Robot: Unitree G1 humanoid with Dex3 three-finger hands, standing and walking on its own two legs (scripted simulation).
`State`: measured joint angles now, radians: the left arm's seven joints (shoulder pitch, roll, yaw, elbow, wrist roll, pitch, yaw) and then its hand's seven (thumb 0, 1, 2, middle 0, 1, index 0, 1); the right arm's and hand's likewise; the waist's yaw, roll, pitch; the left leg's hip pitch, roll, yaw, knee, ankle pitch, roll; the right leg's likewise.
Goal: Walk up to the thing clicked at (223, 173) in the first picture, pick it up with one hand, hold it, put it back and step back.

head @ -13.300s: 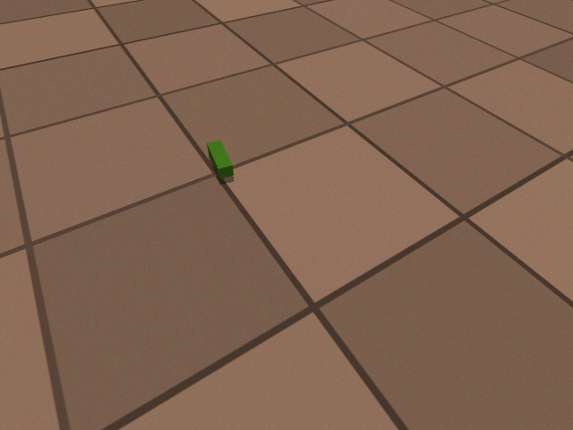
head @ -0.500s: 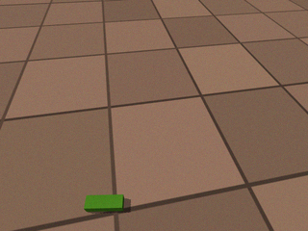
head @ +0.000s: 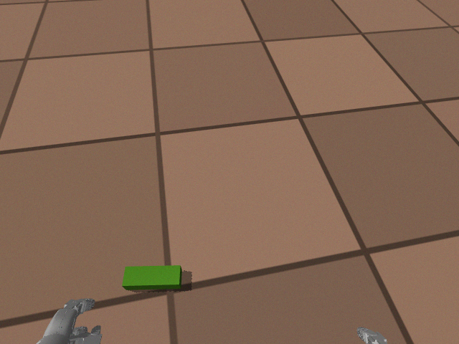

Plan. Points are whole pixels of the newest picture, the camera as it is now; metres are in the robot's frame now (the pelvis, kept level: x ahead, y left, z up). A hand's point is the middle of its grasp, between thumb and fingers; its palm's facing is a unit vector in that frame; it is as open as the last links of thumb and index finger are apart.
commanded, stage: rise first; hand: left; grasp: from above
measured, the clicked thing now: (153, 277) +0.41 +0.28 -0.73
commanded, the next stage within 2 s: none
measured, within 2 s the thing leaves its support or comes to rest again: neither
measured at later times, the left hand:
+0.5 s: hand out of the picture +0.14 +0.27 -0.21, palm faces -0.16 -0.87 -0.46, open 13.9 cm
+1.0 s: hand (100, 336) +0.17 +0.30 -0.34, palm faces -0.41 -0.64 -0.65, open 14.2 cm
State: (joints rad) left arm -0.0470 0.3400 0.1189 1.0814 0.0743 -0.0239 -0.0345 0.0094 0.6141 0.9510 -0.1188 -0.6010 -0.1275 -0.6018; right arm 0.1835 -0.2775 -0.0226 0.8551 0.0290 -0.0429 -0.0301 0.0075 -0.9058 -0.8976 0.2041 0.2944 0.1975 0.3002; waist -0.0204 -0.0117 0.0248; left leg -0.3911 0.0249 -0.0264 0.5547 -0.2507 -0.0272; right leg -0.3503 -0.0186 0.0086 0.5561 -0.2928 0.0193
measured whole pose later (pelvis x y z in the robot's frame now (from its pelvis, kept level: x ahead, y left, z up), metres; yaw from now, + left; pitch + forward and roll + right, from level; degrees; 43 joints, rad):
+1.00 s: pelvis -0.03 +0.01 -0.20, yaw -1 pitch +30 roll -3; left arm 0.04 0.46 0.16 0.59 0.53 -0.02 0.02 0.00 -0.54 0.98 -0.08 -1.05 -0.08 -1.05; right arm 0.09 -0.27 -0.05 0.57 -0.01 -0.18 0.03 0.01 -0.90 -0.90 0.21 0.29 0.20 0.30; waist -0.03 -0.01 -0.19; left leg -1.51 0.02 -0.07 1.63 -0.64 -0.03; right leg -1.44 0.00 0.01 1.62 -0.70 0.04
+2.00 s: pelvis -0.09 +0.02 -0.42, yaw -8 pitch +32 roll -9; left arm -0.74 0.77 0.16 1.26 1.27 -0.34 0.33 0.00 -0.53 1.01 -0.08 -1.02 -0.09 -1.01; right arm 0.09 -0.25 0.00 0.77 -0.12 -0.01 0.11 0.00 -0.90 -0.90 0.21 0.29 0.20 0.30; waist -0.12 -0.03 -0.08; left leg -2.27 0.00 -0.16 2.35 -0.65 -0.02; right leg -2.15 0.05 -0.03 2.29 -0.71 0.05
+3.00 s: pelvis -0.08 +0.02 -0.45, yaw -10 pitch +31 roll -9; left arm -0.83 0.85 0.21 1.43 1.30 -0.35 0.42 0.00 -0.55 1.03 -0.09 -1.01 -0.08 -1.02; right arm 0.07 -0.26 0.06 0.78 -0.18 -0.01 0.13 0.00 -0.90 -0.90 0.21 0.29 0.20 0.30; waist -0.18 -0.05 -0.04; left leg -2.33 0.00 -0.20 2.45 -0.67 -0.04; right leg -2.22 0.07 -0.05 2.37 -0.72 0.07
